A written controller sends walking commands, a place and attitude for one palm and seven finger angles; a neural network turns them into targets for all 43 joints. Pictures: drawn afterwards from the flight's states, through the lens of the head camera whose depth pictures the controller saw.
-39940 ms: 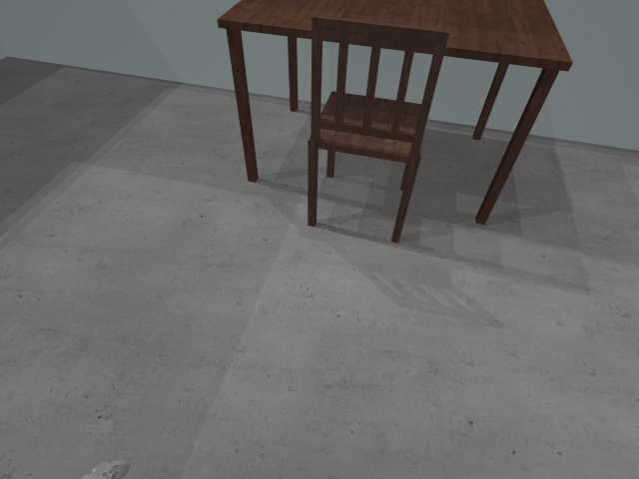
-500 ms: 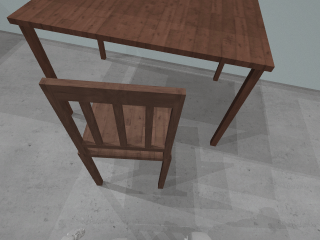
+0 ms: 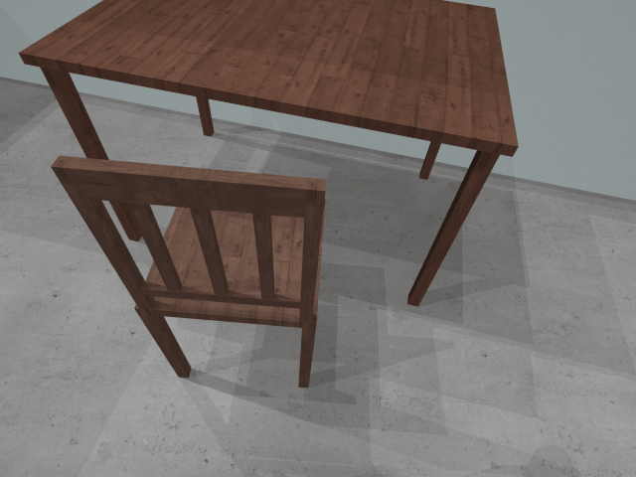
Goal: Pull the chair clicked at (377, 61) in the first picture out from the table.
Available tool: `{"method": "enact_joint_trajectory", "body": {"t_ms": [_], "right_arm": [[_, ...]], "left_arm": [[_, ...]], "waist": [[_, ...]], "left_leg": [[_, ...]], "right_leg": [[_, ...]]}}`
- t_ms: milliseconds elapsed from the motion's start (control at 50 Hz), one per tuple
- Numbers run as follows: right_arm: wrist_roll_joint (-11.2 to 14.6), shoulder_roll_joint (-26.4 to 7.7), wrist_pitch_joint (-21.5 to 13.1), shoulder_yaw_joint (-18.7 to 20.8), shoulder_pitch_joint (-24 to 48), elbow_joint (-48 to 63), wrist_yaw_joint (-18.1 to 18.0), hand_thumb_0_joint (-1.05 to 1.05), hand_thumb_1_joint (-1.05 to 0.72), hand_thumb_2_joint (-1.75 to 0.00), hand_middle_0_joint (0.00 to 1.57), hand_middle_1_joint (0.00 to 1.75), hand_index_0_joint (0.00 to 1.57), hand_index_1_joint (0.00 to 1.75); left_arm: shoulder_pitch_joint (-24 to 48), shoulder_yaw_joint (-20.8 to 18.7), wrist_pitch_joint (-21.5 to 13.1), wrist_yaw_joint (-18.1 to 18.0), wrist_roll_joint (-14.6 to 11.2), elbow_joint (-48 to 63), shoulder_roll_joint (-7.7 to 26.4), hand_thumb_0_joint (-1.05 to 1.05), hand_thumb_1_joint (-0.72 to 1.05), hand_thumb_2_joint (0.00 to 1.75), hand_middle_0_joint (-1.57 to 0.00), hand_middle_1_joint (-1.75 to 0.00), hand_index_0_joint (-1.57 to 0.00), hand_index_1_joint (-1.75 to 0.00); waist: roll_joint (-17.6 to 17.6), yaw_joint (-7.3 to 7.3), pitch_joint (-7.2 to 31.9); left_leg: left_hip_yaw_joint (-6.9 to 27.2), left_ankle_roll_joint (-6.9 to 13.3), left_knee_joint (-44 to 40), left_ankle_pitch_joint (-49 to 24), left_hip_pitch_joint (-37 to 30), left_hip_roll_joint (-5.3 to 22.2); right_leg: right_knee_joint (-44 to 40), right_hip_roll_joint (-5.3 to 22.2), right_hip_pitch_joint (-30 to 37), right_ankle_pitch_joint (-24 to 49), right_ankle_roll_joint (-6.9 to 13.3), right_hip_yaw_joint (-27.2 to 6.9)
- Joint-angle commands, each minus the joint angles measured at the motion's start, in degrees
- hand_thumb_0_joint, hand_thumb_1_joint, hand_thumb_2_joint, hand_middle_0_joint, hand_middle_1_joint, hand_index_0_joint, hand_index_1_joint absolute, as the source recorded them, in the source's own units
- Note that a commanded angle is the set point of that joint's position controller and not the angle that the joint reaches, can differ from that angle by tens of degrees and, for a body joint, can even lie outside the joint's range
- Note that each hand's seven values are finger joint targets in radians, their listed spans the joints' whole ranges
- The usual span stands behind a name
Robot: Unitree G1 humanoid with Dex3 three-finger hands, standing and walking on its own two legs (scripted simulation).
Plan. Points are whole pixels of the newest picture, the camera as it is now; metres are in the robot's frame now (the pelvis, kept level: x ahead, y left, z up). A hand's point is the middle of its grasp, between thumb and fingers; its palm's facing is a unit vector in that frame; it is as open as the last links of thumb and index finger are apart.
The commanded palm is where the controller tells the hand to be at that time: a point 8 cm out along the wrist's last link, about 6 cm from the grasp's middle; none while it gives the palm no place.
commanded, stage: come to a stop and stand still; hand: left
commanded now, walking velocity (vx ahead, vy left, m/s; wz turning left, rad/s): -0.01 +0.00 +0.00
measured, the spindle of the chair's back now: (211, 253) +0.47 +0.24 -0.10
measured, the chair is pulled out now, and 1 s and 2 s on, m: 0.20 0.20 0.20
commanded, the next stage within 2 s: look again from close up in 0.50 s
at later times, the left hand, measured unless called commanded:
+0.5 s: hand out of the picture +0.03 +0.19 -0.17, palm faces +0.01 -0.97 -0.23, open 7.4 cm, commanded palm none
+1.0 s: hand out of the picture +0.01 +0.17 -0.18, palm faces +0.01 -0.99 -0.17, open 7.4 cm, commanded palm none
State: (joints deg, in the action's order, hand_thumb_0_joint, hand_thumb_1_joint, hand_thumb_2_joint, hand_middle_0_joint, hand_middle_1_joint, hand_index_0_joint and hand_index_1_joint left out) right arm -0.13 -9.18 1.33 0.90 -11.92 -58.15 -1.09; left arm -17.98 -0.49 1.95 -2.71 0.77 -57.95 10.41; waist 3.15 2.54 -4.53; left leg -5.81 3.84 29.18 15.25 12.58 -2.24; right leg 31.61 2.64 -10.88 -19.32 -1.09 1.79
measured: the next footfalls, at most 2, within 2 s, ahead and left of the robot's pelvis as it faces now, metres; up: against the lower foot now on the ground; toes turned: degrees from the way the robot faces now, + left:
none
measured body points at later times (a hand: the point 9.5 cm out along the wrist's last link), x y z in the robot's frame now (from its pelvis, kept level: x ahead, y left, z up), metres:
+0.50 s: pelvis -0.01 +0.01 +0.00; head +0.01 +0.01 +0.45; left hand +0.03 +0.24 -0.15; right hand +0.03 -0.23 -0.15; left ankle +0.01 +0.08 -0.73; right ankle -0.03 -0.13 -0.73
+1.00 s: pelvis +0.02 +0.00 +0.01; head +0.03 +0.02 +0.46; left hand +0.01 +0.22 -0.16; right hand +0.03 -0.22 -0.15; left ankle +0.01 +0.08 -0.73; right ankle -0.03 -0.13 -0.73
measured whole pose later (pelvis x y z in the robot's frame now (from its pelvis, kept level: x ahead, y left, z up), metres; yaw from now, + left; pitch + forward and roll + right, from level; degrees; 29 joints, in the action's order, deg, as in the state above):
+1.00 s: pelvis +0.02 +0.00 +0.01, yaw +0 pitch -1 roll +0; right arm -0.6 -9.0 -1.3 -1.4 -14.2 -64.7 -1.2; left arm -16.7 1.1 -0.3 -2.5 0.9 -63.1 9.0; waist 2.0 0.4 -2.4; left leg -5.5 3.7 24.6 14.4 9.8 -2.0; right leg 24.5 2.4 -6.9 -16.8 -1.4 2.7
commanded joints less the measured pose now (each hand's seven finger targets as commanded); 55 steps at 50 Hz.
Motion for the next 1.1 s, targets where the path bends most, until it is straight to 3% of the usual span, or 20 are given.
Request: {"method": "enact_joint_trajectory", "body": {"t_ms": [0, 40, 80, 100, 120, 140, 160, 180, 220, 240, 280, 340, 420, 520, 540, 620, 680, 840, 1080], "right_arm": [[0.07, -6.79, -1.13, 0.88, -2.13, 2.52, -0.8, 0.0, -0.9, -0.9, 0.2, 0.3, 0.2, 0.3], [0.11, -6.69, -1.19, 0.82, -1.43, 2.64, -0.73, 0.0, -0.9, -0.9, 0.2, 0.3, 0.2, 0.3], [0.13, -6.29, -1.21, 1.01, -2.03, 2.58, -0.51, 0.0, -0.9, -0.9, 0.2, 0.3, 0.2, 0.3], [0.07, -9.51, -2.21, 0.7, 2.05, 6.19, -0.02, 0.0, -0.9, -0.9, 0.2, 0.3, 0.2, 0.3], [-0.5, -6.79, -1.8, 0.79, -2.09, 6.83, 0.66, 0.0, -0.9, -0.9, 0.2, 0.3, 0.2, 0.3], [-0.97, -7.13, -1.41, 0.76, -1.95, 6.57, 1.05, 0.0, -0.9, -0.9, 0.2, 0.3, 0.2, 0.3], [-1.12, -7.3, -1.26, 0.48, -3.08, 6.62, 1.14, 0.0, -0.9, -0.9, 0.2, 0.3, 0.2, 0.3], [-1.12, -7.22, -1.3, 0.49, -3.88, 6.65, 1.24, 0.0, -0.9, -0.9, 0.2, 0.3, 0.2, 0.3], [-1.02, -7.79, -1.86, 0.2, -4.69, 6.33, 1.14, 0.0, -0.9, -0.9, 0.2, 0.3, 0.2, 0.3], [-1.1, -7.99, -2.25, 0.1, -4.51, 6.07, 1.12, 0.0, -0.9, -0.9, 0.2, 0.3, 0.2, 0.3], [-0.96, -8.55, -2.44, -0.21, -3.4, 5.89, 0.83, 0.0, -0.9, -0.9, 0.2, 0.3, 0.2, 0.3], [-0.86, -7.97, -2.62, -0.36, -3.13, 5.03, 0.64, 0.0, -0.9, -0.9, 0.2, 0.3, 0.2, 0.3], [-0.77, -8.02, -2.92, -0.68, -4.05, 3.24, 0.55, 0.0, -0.9, -0.9, 0.2, 0.3, 0.2, 0.3], [-0.64, -7.58, -3.18, -0.99, -4.74, 0.97, 0.43, 0.0, -0.9, -0.9, 0.2, 0.3, 0.2, 0.3], [-0.61, -7.22, -3.2, -1.03, -4.41, 0.4, 0.4, 0.0, -0.9, -0.9, 0.2, 0.3, 0.2, 0.3], [-0.53, -6.88, -3.57, -1.14, -4.93, -1.2, 0.15, 0.0, -0.9, -0.9, 0.2, 0.3, 0.2, 0.3], [-0.43, -6.55, -3.66, -1.24, -5.17, -2.39, -0.06, 0.0, -0.9, -0.9, 0.2, 0.3, 0.2, 0.3], [-0.25, -5.68, -3.6, -1.24, -5.54, -4.66, -0.38, 0.0, -0.9, -0.9, 0.2, 0.3, 0.2, 0.3], [-0.31, -5.49, -3.83, -1.29, -6.24, -5.78, -0.79, 0.0, -0.9, -0.9, 0.2, 0.3, 0.2, 0.3]], "left_arm": [[-2.37, -0.63, -0.2, -0.23, 0.04, 2.41, 4.88, 0.0, 0.9, 0.9, -0.2, -0.3, -0.2, -0.3], [-3.31, -0.31, -0.43, -0.08, 0.18, 1.69, 4.44, 0.0, 0.9, 0.9, -0.2, -0.3, -0.2, -0.3], [-3.82, -0.28, -0.91, -0.13, 0.44, 1.18, 4.6, 0.0, 0.9, 0.9, -0.2, -0.3, -0.2, -0.3], [-6.47, -0.17, -2.89, -1.81, 1.16, -0.86, 5.38, 0.0, 0.9, 0.9, -0.2, -0.3, -0.2, -0.3], [-2.86, -1.04, -3.51, -1.31, 0.48, 2.61, 9.01, 0.0, 0.9, 0.9, -0.2, -0.3, -0.2, -0.3], [0.49, -1.35, -3.49, -0.78, 0.61, 3.96, 9.63, 0.0, 0.9, 0.9, -0.2, -0.3, -0.2, -0.3], [1.62, -1.2, -3.58, -0.56, 0.46, 4.4, 9.07, 0.0, 0.9, 0.9, -0.2, -0.3, -0.2, -0.3], [1.9, -0.84, -3.51, -0.37, 0.47, 4.92, 8.12, 0.0, 0.9, 0.9, -0.2, -0.3, -0.2, -0.3], [1.52, -0.64, -3.24, -0.16, 0.42, 5.1, 6.94, 0.0, 0.9, 0.9, -0.2, -0.3, -0.2, -0.3], [0.92, -0.59, -3.05, -0.06, 0.5, 5.03, 6.54, 0.0, 0.9, 0.9, -0.2, -0.3, -0.2, -0.3], [-0.81, -0.29, -2.78, 0.06, 0.32, 4.17, 5.85, 0.0, 0.9, 0.9, -0.2, -0.3, -0.2, -0.3], [-0.44, -0.11, -2.63, 0.3, 0.33, 3.88, 5.96, 0.0, 0.9, 0.9, -0.2, -0.3, -0.2, -0.3], [-0.33, 0.08, -2.85, 0.36, 0.07, 3.19, 6.24, 0.0, 0.9, 0.9, -0.2, -0.3, -0.2, -0.3], [-0.18, 0.23, -2.9, 0.42, -0.04, 2.21, 6.33, 0.0, 0.9, 0.9, -0.2, -0.3, -0.2, -0.3], [-0.02, 0.31, -2.87, 0.42, 0.03, 2.03, 6.28, 0.0, 0.9, 0.9, -0.2, -0.3, -0.2, -0.3], [-0.96, 0.35, -3.12, 0.36, -0.11, 0.45, 5.73, 0.0, 0.9, 0.9, -0.2, -0.3, -0.2, -0.3], [-1.13, 0.45, -3.19, 0.27, -0.09, -0.55, 5.5, 0.0, 0.9, 0.9, -0.2, -0.3, -0.2, -0.3], [-1.84, 0.77, -3.08, 0.11, 0.01, -2.9, 4.42, 0.0, 0.9, 0.9, -0.2, -0.3, -0.2, -0.3], [-3.36, 0.71, -3.08, -0.04, -0.01, -4.59, 3.48, 0.0, 0.9, 0.9, -0.2, -0.3, -0.2, -0.3]], "waist": [[-10.04, -0.43, 2.42], [-5.9, 0.1, 2.12], [-2.21, -0.52, 1.73], [-6.28, -0.5, 1.59], [-2.38, -2.73, 7.36], [-3.21, -3.42, 4.66], [1.25, -4.18, 3.87], [1.53, -4.53, 2.52], [-0.73, -4.09, 1.5], [-4.53, -3.38, 1.29], [-4.35, -2.23, 1.18], [-3.25, -1.98, -0.1], [-1.26, -2.2, 1.98], [-2.5, -2.3, 2.98], [-3.17, -2.14, 1.75], [-3.55, -2.13, 4.38], [-3.78, -2.17, 4.17], [-3.18, -2.28, 1.46], [-2.78, -2.28, 2.74]], "left_leg": [[12.48, 4.01, -10.7, -19.17, -1.54, 12.56], [12.48, 3.46, -10.51, -14.12, -0.75, 11.7], [11.44, 1.25, -9.56, -5.84, -0.79, 9.53], [8.33, -1.21, 2.48, -17.09, -0.71, 9.01], [8.15, -2.0, 1.71, -5.05, 0.3, 6.44], [6.84, -2.2, 0.46, 0.08, 1.13, 5.45], [7.13, -1.9, 0.34, 0.79, 1.6, 5.45], [7.59, -1.75, -0.71, 0.6, 1.51, 5.55], [10.34, -0.7, -4.15, -2.35, 2.58, 7.37], [11.73, -0.1, -5.86, -4.58, 3.67, 8.35], [12.78, 0.59, -8.28, -2.55, 5.1, 9.15], [11.95, 0.29, -9.45, -1.74, 6.12, 8.39], [10.35, -0.29, -8.98, -3.71, 2.69, 7.79], [9.9, -0.57, -9.53, -5.64, 1.0, 7.87], [9.8, -0.52, -9.77, -6.38, 1.18, 7.93], [9.02, -0.69, -8.83, -11.18, -1.83, 8.04], [8.6, -0.76, -8.14, -14.48, -2.64, 8.16], [8.43, -0.75, -9.06, -15.43, -3.39, 8.53], [8.32, -0.71, -9.03, -19.38, -5.52, 8.61]], "right_leg": [[1.22, 2.34, -2.9, -4.1, 0.3, -0.62], [-2.85, 2.86, -2.04, -0.56, 0.39, -1.16], [-8.49, 3.95, -2.17, 4.39, 0.97, -3.53], [-7.68, 6.28, -2.7, 17.21, 1.63, -5.16], [-7.51, 8.21, -1.47, 7.6, 3.86, -8.84], [-8.1, 8.33, -3.44, 2.64, 4.9, -8.99], [-8.42, 7.58, -5.1, -0.27, 4.78, -8.34], [-8.43, 7.0, -7.27, -1.92, 4.58, -7.49], [-5.81, 3.88, -6.37, -0.79, 3.39, -4.5], [-4.14, 2.69, -4.95, 0.69, 2.87, -2.63], [-3.67, 1.62, -2.63, 0.91, 2.21, -1.64], [-5.12, 2.18, -1.5, 3.18, 2.22, -2.25], [-6.88, 3.2, -1.16, 4.89, 2.02, -3.5], [-8.03, 3.53, -0.06, 6.13, 1.8, -3.54], [-8.33, 3.48, -0.21, 6.83, 1.79, -3.26], [-8.49, 3.82, 0.87, 9.8, 1.58, -3.41], [-8.86, 3.88, 1.42, 11.79, 1.4, -3.31], [-9.99, 3.67, 0.86, 11.89, 1.19, -3.1], [-10.1, 3.98, 1.95, 13.8, 1.13, -2.93]]}}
